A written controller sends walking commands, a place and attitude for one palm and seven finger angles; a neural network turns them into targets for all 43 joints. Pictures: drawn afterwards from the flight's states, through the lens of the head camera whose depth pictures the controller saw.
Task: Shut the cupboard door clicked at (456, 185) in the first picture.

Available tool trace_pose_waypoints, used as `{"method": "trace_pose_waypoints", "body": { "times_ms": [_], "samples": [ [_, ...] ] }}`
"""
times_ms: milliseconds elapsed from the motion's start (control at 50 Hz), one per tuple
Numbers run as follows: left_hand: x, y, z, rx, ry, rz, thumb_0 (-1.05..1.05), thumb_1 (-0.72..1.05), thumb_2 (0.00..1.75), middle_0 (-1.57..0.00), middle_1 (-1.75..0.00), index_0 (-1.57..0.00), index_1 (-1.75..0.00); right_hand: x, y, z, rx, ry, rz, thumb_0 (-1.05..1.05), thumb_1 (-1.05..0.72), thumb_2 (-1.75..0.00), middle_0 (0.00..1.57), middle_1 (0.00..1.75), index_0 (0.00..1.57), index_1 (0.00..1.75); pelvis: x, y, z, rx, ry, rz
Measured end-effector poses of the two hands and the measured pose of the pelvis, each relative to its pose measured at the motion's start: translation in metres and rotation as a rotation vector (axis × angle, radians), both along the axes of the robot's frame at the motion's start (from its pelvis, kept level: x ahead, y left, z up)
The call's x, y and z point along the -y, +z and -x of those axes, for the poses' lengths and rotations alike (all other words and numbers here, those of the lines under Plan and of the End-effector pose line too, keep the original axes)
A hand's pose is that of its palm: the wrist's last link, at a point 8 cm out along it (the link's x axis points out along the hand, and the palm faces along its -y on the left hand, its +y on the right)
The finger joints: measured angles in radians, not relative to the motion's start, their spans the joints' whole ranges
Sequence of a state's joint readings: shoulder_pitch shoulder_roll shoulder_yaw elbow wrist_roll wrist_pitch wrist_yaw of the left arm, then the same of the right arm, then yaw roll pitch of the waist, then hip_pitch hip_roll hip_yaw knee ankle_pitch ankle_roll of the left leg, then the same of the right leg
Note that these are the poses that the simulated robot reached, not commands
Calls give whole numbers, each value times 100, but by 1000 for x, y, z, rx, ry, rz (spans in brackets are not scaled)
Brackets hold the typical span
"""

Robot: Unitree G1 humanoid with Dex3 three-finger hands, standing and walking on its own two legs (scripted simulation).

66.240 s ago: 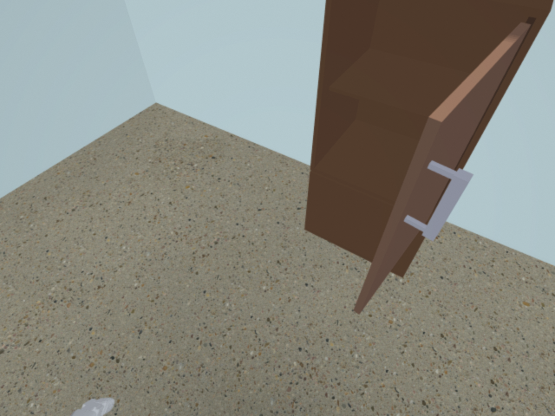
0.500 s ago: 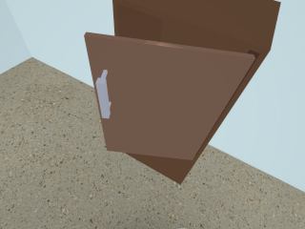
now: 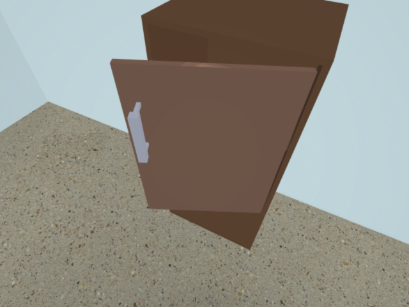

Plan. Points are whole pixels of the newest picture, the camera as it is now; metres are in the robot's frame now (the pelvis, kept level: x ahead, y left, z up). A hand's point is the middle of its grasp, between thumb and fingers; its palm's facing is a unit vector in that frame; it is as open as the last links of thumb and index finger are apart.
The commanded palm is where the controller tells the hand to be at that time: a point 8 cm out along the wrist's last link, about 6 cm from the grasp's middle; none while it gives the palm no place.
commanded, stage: come to a stop and stand still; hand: left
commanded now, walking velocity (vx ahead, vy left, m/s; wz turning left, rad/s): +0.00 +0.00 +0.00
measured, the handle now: (140, 133) +0.49 +0.19 +0.05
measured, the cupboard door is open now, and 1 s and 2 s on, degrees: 24 24 24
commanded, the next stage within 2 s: look again from close up in 0.78 s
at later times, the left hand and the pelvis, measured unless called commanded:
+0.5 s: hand out of the picture -0.08 +0.11 -0.18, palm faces +0.07 -0.99 -0.11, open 7.4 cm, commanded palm none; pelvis -0.01 -0.02 +0.00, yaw +0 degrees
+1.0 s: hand out of the picture +0.00 +0.12 -0.18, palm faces +0.00 -0.99 -0.16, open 7.4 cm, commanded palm none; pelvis +0.02 -0.02 -0.01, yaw +1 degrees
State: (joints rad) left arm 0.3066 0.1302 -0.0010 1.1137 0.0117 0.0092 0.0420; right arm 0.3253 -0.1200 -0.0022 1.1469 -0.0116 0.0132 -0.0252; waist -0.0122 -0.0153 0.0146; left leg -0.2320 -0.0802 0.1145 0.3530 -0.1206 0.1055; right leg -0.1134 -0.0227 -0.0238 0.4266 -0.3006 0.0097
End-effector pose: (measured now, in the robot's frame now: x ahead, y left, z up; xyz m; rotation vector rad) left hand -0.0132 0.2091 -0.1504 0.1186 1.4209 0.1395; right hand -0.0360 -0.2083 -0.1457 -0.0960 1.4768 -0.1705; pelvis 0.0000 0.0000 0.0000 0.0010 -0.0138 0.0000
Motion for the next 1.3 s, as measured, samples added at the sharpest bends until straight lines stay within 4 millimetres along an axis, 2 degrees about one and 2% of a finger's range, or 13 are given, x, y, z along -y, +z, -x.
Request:
{"method": "trace_pose_waypoints", "body": {
  "times_ms": [80,160,340,480,580,800,920,1000,1120,1220,1300],
  "samples": [
    [10,-2,15,-23,15,22,0,91,89,-20,-30,-20,-30,-3,1,13,-30,-3,-6,1,-91,-90,20,30,20,30,2,0,4,-5,5,-1],
    [21,-2,32,-52,37,40,0,91,89,-20,-30,-20,-30,-3,1,17,-42,2,-10,1,-91,-90,20,30,20,30,4,0,8,-11,10,-3],
    [39,1,66,-120,70,58,0,90,89,-20,-30,-20,-30,2,0,0,4,21,-12,1,-91,-90,20,30,20,30,11,1,11,-15,11,-1],
    [48,2,72,-135,70,64,0,90,89,-20,-30,-20,-30,14,1,-8,17,25,6,2,-93,-90,20,30,20,30,17,1,8,-13,5,0],
    [51,0,61,-116,58,65,0,90,89,-20,-30,-20,-30,20,2,-10,24,23,11,2,-93,-90,20,30,20,30,21,1,5,-11,2,-1],
    [50,-2,19,-39,30,52,0,90,89,-20,-30,-20,-30,20,2,-12,6,17,-1,2,-92,-90,20,30,20,30,28,1,-4,-12,0,-4],
    [46,-1,3,-15,3,29,0,91,89,-20,-30,-20,-30,21,-1,-17,0,24,-10,2,-93,-90,20,30,20,30,28,-1,-10,-22,1,10],
    [34,-2,-8,-7,-20,5,1,91,89,-20,-30,-20,-30,25,-8,-28,33,27,-10,2,-92,-90,20,30,20,30,24,-7,-16,-34,10,24],
    [14,2,-39,52,-22,-48,1,91,89,-20,-30,-20,-30,24,-14,-50,75,48,-7,2,-93,-90,20,30,20,30,19,-9,-30,-26,2,9],
    [5,4,-61,96,-36,-64,1,91,89,-20,-30,-20,-30,29,-11,-69,106,57,14,2,-94,-90,20,30,20,30,17,-9,-36,-16,-10,-1],
    [1,3,-71,111,-47,-61,1,91,89,-20,-30,-20,-30,33,-7,-84,139,64,32,2,-93,-90,20,30,20,30,16,-8,-39,-13,-15,-5]
  ]
}}
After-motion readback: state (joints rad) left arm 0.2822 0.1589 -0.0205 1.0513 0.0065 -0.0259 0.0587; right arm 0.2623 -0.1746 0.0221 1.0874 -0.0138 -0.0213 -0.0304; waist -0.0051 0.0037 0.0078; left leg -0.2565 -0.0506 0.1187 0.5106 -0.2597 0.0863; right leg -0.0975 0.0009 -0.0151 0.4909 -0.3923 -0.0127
